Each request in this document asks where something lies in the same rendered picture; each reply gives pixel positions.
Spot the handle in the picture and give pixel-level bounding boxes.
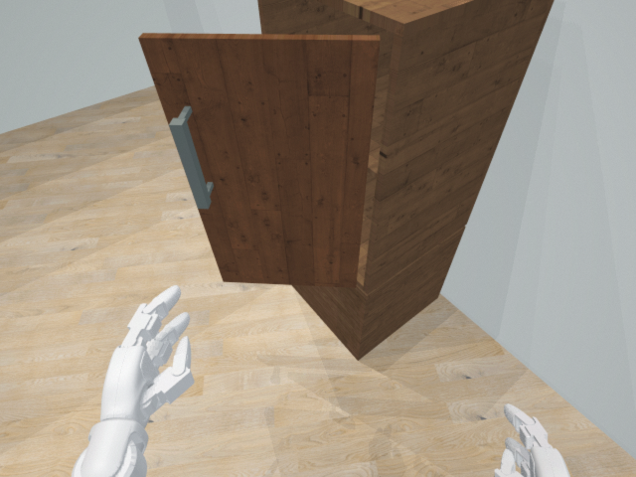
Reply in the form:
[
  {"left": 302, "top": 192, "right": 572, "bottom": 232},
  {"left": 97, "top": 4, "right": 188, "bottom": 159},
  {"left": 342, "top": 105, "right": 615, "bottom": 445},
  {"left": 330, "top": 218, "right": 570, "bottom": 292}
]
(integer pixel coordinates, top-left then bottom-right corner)
[{"left": 169, "top": 106, "right": 214, "bottom": 209}]

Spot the left robot hand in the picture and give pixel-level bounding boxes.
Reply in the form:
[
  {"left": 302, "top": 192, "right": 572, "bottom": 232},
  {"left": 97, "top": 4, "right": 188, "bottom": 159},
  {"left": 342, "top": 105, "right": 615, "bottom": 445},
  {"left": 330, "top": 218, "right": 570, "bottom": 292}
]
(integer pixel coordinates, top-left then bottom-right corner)
[{"left": 100, "top": 285, "right": 194, "bottom": 429}]

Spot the left robot forearm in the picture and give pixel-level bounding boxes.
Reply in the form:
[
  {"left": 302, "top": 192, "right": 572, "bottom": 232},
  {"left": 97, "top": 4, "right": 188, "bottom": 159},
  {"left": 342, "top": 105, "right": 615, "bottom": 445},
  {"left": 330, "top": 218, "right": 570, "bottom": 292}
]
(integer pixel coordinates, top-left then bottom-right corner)
[{"left": 72, "top": 417, "right": 148, "bottom": 477}]

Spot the right robot hand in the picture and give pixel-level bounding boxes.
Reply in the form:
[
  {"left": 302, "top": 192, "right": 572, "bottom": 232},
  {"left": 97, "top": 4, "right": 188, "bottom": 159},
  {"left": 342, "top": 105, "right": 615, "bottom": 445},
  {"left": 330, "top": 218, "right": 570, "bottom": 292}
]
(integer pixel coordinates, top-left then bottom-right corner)
[{"left": 495, "top": 403, "right": 570, "bottom": 477}]

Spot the cupboard door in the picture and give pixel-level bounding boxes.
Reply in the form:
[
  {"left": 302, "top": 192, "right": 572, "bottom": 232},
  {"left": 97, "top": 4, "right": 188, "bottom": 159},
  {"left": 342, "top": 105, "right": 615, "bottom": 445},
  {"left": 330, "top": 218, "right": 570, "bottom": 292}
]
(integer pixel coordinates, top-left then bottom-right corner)
[{"left": 138, "top": 33, "right": 380, "bottom": 288}]

